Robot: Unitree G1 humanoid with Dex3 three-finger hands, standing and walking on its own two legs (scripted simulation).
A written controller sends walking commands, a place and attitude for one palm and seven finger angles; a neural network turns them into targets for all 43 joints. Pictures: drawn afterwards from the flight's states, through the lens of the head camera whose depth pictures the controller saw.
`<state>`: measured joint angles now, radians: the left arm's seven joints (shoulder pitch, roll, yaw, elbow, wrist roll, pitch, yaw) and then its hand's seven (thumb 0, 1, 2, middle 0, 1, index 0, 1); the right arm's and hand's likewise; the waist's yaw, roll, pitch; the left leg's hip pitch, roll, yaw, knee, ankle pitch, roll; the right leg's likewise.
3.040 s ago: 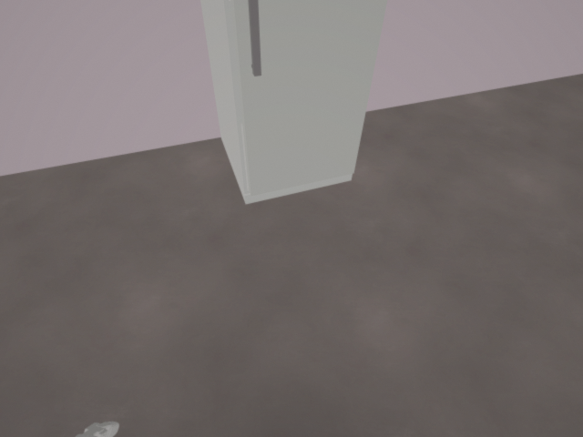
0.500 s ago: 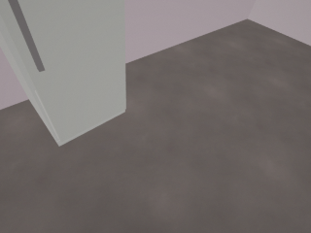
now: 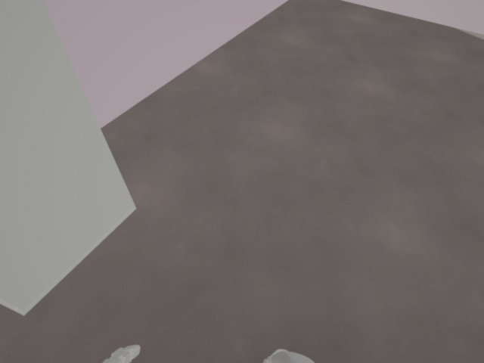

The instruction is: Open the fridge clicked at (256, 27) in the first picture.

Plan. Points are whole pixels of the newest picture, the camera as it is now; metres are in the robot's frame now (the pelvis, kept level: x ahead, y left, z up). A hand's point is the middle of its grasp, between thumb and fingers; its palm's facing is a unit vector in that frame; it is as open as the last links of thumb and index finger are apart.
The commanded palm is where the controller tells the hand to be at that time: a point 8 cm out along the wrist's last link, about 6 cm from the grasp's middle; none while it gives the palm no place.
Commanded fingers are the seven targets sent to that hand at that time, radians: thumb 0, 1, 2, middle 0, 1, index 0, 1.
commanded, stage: turn to face it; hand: left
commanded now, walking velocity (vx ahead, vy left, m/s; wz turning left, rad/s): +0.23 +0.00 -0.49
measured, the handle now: out of the picture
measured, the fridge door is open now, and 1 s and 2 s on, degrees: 0 0 0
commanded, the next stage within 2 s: take the last steps up to it in 1.96 s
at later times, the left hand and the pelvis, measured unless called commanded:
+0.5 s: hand out of the picture +0.15 +0.23 -0.16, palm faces +0.14 -0.98 -0.16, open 7.4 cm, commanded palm none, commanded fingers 0.00 0.90 0.90 -0.20 -0.30 -0.20 -0.30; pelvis +0.13 +0.06 +0.02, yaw +3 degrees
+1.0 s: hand (124, 343) +0.17 +0.21 -0.11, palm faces +0.35 -0.89 -0.29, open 7.4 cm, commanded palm none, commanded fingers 0.00 0.90 0.90 -0.20 -0.30 -0.20 -0.30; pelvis +0.13 -0.01 +0.03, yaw +21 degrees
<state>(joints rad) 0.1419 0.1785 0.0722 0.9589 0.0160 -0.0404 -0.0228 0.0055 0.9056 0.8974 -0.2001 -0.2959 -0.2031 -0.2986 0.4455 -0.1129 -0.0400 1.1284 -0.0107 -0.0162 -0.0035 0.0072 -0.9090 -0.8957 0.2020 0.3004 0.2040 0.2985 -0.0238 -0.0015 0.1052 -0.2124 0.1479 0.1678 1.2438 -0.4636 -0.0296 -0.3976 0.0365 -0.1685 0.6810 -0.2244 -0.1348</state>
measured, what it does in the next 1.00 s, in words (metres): walks ahead, turning left: left foot, then right foot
